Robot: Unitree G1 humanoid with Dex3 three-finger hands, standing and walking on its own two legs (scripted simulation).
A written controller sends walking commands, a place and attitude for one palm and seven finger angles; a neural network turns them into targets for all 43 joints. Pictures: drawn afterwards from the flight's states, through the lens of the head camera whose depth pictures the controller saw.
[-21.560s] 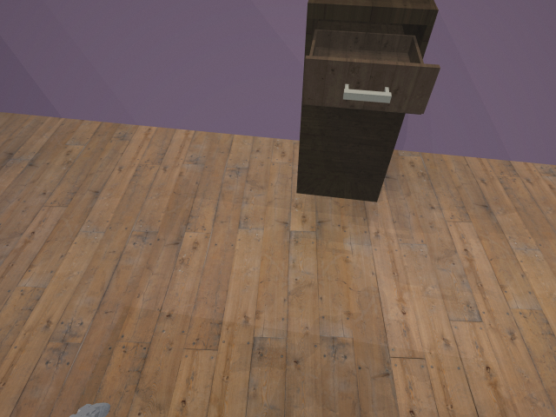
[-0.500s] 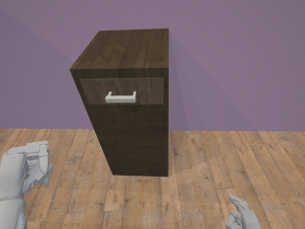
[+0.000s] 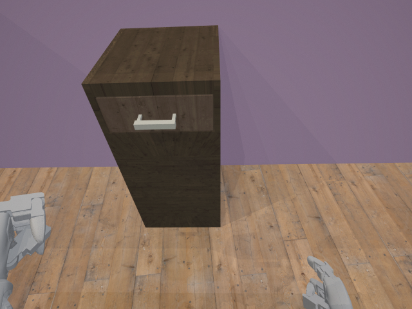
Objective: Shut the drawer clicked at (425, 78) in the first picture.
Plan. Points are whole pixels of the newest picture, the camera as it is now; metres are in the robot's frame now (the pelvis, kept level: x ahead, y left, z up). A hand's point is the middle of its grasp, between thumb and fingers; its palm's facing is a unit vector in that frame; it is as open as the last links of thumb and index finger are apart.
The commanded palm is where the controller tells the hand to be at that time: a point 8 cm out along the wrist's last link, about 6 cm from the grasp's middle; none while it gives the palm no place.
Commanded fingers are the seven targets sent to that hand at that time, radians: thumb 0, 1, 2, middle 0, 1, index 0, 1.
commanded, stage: step back with the hand held close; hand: left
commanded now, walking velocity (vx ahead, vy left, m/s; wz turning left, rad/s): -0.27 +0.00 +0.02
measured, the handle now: (156, 120) +0.65 +0.22 -0.01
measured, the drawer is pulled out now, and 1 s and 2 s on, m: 0.00 0.00 0.00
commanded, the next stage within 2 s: stop stepping back and stand still in 1.04 s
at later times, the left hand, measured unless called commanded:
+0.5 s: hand (5, 277) +0.13 +0.27 +0.15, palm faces +0.35 -0.79 -0.51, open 3.3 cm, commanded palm +0.07 +0.31 +0.17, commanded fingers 0.00 0.90 0.90 -1.40 -1.60 -1.40 -1.60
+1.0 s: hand out of the picture +0.08 +0.26 +0.16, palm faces +0.28 -0.82 -0.50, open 3.3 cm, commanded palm +0.01 +0.30 +0.17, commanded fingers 0.00 0.90 0.90 -1.40 -1.60 -1.40 -1.60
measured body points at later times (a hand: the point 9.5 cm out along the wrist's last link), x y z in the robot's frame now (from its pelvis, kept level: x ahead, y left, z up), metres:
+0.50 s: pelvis -0.06 +0.03 -0.01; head -0.04 +0.03 +0.44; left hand +0.10 +0.31 +0.18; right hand +0.13 -0.20 -0.09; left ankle +0.01 +0.10 -0.74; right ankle -0.01 -0.11 -0.74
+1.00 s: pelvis -0.13 +0.03 -0.01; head -0.07 +0.05 +0.43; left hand +0.06 +0.30 +0.18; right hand +0.06 -0.19 -0.09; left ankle +0.01 +0.10 -0.74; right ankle -0.25 -0.10 -0.74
